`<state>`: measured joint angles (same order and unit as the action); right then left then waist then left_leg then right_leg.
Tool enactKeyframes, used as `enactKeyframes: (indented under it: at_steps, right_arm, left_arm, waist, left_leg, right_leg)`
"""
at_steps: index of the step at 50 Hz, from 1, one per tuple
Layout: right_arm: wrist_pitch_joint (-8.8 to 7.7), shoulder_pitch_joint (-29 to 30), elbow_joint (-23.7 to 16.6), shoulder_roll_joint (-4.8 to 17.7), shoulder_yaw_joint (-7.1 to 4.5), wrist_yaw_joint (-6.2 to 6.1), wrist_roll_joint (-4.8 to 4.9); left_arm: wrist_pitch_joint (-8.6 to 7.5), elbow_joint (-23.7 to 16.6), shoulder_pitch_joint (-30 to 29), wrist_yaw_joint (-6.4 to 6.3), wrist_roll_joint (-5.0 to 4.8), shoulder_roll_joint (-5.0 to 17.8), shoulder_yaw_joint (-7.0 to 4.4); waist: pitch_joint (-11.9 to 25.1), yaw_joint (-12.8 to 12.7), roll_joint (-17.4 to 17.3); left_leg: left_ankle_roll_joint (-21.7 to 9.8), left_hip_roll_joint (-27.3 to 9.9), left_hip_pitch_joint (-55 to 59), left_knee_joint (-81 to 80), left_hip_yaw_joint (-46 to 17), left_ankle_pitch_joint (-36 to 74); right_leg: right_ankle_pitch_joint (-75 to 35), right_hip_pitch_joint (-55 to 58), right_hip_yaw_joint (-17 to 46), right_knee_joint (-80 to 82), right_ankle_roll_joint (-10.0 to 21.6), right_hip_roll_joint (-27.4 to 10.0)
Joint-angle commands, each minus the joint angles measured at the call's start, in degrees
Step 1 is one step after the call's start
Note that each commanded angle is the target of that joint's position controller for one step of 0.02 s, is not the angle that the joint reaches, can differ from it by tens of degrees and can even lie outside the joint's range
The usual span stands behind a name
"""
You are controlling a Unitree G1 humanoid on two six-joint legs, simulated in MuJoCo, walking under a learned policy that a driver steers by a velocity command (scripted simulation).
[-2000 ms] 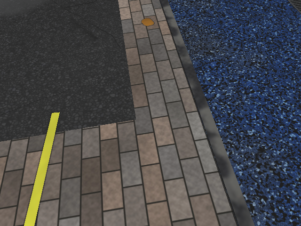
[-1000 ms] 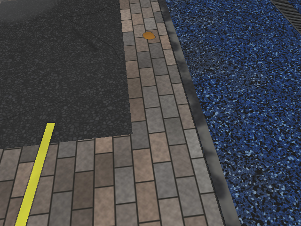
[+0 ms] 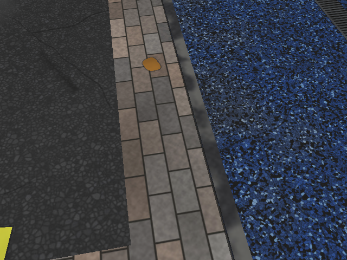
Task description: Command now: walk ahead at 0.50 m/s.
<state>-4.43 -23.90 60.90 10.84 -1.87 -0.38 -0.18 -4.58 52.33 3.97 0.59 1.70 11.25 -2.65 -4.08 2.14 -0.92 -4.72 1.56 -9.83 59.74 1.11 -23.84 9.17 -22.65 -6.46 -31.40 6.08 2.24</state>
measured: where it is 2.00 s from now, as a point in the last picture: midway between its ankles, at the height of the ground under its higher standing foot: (115, 138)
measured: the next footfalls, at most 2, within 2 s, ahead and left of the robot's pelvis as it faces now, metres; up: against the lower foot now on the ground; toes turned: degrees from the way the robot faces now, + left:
left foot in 0.46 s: +0.42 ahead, +0.11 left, +0.00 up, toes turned +4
right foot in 1.02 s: +0.74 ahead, -0.04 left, +0.00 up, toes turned +16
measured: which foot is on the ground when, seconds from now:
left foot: up 0.00-0.44, down 0.46-1.00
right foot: down 0.00-0.48, up 0.50-1.00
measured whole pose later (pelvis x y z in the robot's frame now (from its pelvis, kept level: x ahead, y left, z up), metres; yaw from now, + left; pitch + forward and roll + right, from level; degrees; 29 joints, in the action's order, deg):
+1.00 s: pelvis +0.54 +0.04 +0.01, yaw +14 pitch +2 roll +1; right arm -3.4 -27.0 55.8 12.7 -4.2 -0.5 -1.1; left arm -3.8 44.6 -2.3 1.0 1.1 12.0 -1.3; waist -1.8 6.3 1.2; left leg -4.1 5.8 0.9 20.3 -9.0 -22.1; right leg 6.2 -28.2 0.5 -29.9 -0.4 -0.8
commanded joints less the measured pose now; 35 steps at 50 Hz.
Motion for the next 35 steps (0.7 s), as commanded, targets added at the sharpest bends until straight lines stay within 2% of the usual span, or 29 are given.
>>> enactKeyframes:
  at_steps: [1,2,3,5,7,10,12,14,18,20,21,22,23,24,25,26,27,28,29,30,31,33,35]
  right_arm:
    - [-0.96,2.4,-4.9,5.3,-1.44,0.25,-0.28]
    - [-0.27,2.8,-5.1,4.8,-1.60,0.51,-1.32]
    - [0.59,1.2,-4.6,3.4,-1.36,0.92,-1.91]
    - [1.65,1.7,-4.9,2.6,-1.42,1.56,-2.21]
    - [2.31,6.2,-6.7,3.1,-1.49,1.88,-2.25]
    - [2.43,14.5,-9.8,3.7,-1.34,2.08,-1.83]
    - [2.25,18.9,-11.2,3.2,-0.90,2.16,-1.41]
    - [2.12,22.4,-12.3,2.8,-0.53,2.12,-1.14]
    - [1.64,27.1,-14.4,3.9,-0.63,1.91,-1.11]
    - [1.15,26.2,-14.7,4.5,-0.94,1.76,-1.14]
    - [0.86,23.4,-14.0,5.0,-1.28,1.51,-1.17]
    - [0.48,17.7,-12.2,5.8,-1.85,1.13,-1.28]
    - [-0.09,7.9,-8.8,7.0,-2.64,0.64,-1.73]
    - [-0.53,-2.8,-6.3,11.2,-3.92,0.04,-3.06]
    - [-0.24,-5.7,-5.7,16.8,-5.31,0.28,-3.32]
    - [0.67,-0.6,-6.2,14.5,-4.90,0.85,-0.92]
    - [0.76,5.7,-7.4,11.3,-4.00,1.03,-0.40]
    - [0.48,8.3,-7.7,8.1,-3.18,1.26,-0.56]
    - [0.18,8.9,-7.3,6.7,-2.75,1.07,-0.54]
    - [-0.10,8.9,-6.5,5.2,-2.22,0.82,-0.31]
    - [-0.47,7.7,-6.1,5.4,-2.18,0.64,-0.24]
    - [-0.90,5.3,-5.6,7.4,-2.64,0.32,0.09]
    - [-0.74,3.7,-5.7,8.9,-2.99,0.19,0.06]
  left_arm:
    - [-0.03,1.9,10.3,-0.04,-0.74,5.7,-1.70]
    - [-0.50,2.8,10.4,-0.31,-0.82,4.0,-1.12]
    - [-0.87,3.7,11.0,-0.51,-0.79,3.0,-0.74]
    - [-1.76,5.1,14.1,-0.67,-1.00,4.1,-0.81]
    - [-2.08,5.7,15.9,-0.68,-1.06,5.9,-1.09]
    - [-1.88,6.1,18.7,-0.60,-1.05,5.7,-0.77]
    - [-1.81,6.5,20.4,-0.58,-1.07,5.7,-0.59]
    - [-1.82,7.1,22.8,-0.69,-1.03,6.0,-0.56]
    - [-1.43,8.5,26.0,-1.29,-0.42,6.5,-0.65]
    - [-1.23,8.8,25.2,-1.67,-0.14,7.2,-0.89]
    - [-1.18,8.7,24.1,-1.80,-0.08,7.7,-1.03]
    - [-1.03,8.7,23.3,-1.82,-0.07,8.2,-1.19]
    - [-0.80,8.4,22.3,-1.69,-0.33,8.0,-1.10]
    - [-0.84,6.7,21.8,-1.56,-0.79,6.8,-0.60]
    - [-0.87,5.8,28.5,-0.73,-2.79,1.5,0.12]
    - [-0.84,5.8,24.7,-0.71,-1.03,6.4,-1.13]
    - [-1.12,3.9,19.1,-0.50,-0.79,6.6,-1.37]
    - [-1.60,3.1,15.9,-0.36,-0.62,5.8,-1.19]
    - [-1.31,2.9,15.1,-0.25,-0.03,5.0,-1.24]
    - [-0.54,2.6,15.7,-0.08,0.69,4.3,-1.08]
    - [0.15,2.3,15.9,0.10,0.90,3.6,-1.03]
    - [1.15,0.9,13.8,0.30,1.05,3.5,-0.98]
    - [1.74,-1.4,8.8,0.35,0.89,4.0,-0.91]
  waist:
    - [4.1,-3.5,1.3]
    - [2.4,-1.9,2.1]
    - [2.4,-0.6,2.9]
    - [2.3,0.2,3.4]
    - [0.8,0.1,3.5]
    - [-1.1,-1.6,3.6]
    - [-1.4,-2.7,3.9]
    - [-1.4,-4.0,4.3]
    - [-2.3,-5.2,4.8]
    - [-1.9,-4.0,4.9]
    - [-0.6,-2.5,5.2]
    - [2.4,0.0,5.3]
    - [7.4,4.1,3.4]
    - [14.5,7.6,-0.8]
    - [20.3,4.2,-14.6]
    - [17.6,3.0,-6.9]
    - [9.2,1.0,-4.0]
    - [5.3,0.0,-0.4]
    - [3.5,-1.6,-0.4]
    - [3.3,-3.2,-1.2]
    - [3.7,-3.8,-1.7]
    - [3.2,-4.1,-1.5]
    - [1.6,-3.3,-1.6]
  left_leg:
    - [-0.9,-5.0,-25.0,12.4,-4.0,5.4]
    - [-0.4,-6.2,-22.4,9.2,-4.2,6.5]
    - [0.2,-6.5,-19.8,7.3,-3.8,7.1]
    - [1.2,-6.6,-19.7,5.1,-2.5,8.3]
    - [2.3,-7.6,-23.3,1.7,-1.4,11.8]
    - [3.6,-8.3,-27.4,-7.0,0.2,18.0]
    - [3.8,-7.6,-26.5,-13.8,1.5,21.4]
    - [3.5,-6.6,-25.6,-18.9,2.6,23.5]
    - [1.5,-5.4,-26.6,-24.6,3.0,21.4]
    - [-0.1,-4.2,-23.9,-27.0,3.4,17.4]
    - [-1.2,-2.6,-19.3,-28.3,4.1,15.1]
    - [-2.3,-0.7,-12.3,-30.0,4.9,13.9]
    - [-3.7,0.3,-0.2,-33.3,5.3,16.4]
    - [-6.7,-10.0,14.6,-33.6,-5.8,12.8]
    - [-15.3,-25.3,28.7,-40.5,-35.6,9.1]
    - [-14.6,-22.8,25.3,-44.6,-39.9,6.4]
    - [-13.1,-21.0,17.8,-44.7,-30.6,7.1]
    - [-11.8,-18.4,11.1,-46.3,-25.3,13.7]
    - [-10.3,-15.8,6.7,-47.3,-21.2,18.3]
    - [-9.1,-13.5,3.3,-48.2,-18.0,21.7]
    - [-9.2,-12.8,2.1,-48.4,-16.7,24.5]
    - [-10.0,-11.7,0.6,-49.3,-15.2,26.7]
    - [-10.4,-11.0,-0.4,-51.0,-15.0,23.8]
  right_leg:
    - [-0.8,21.5,25.9,19.3,9.2,-19.4]
    - [-4.3,17.1,21.8,20.3,7.4,-17.0]
    - [-6.0,14.6,18.8,21.2,6.3,-15.4]
    - [-10.6,13.6,16.0,22.2,6.4,-14.3]
    - [-11.0,13.5,13.9,24.0,6.7,-13.7]
    - [-12.9,15.1,11.5,25.4,6.2,-12.4]
    - [-15.6,16.3,9.8,25.3,5.6,-11.5]
    - [-17.8,18.9,9.0,25.0,5.3,-11.8]
    - [-22.4,26.9,9.1,22.4,5.4,-14.4]
    - [-29.3,29.5,8.4,19.0,4.7,-15.4]
    - [-36.9,29.5,7.6,15.3,4.0,-15.3]
    - [-43.5,29.2,6.8,8.6,3.3,-14.6]
    - [-42.7,25.6,4.7,-2.4,2.1,-12.2]
    - [-25.8,14.4,2.2,-18.7,0.8,-9.5]
    - [15.5,-6.6,0.6,-39.9,-1.9,2.0]
    - [18.3,-12.6,8.6,-44.6,-1.1,-0.3]
    - [12.8,-15.6,8.5,-43.9,-0.9,-3.4]
    - [8.8,-14.3,8.4,-40.5,-1.1,-5.4]
    - [7.2,-11.9,8.4,-37.2,-1.7,-6.7]
    - [6.5,-8.8,8.3,-34.5,-2.6,-7.4]
    - [6.4,-7.2,8.0,-32.7,-3.5,-7.3]
    - [5.9,-7.9,7.0,-29.4,-5.3,-7.3]
    - [2.6,-10.7,6.4,-24.6,-6.8,-7.6]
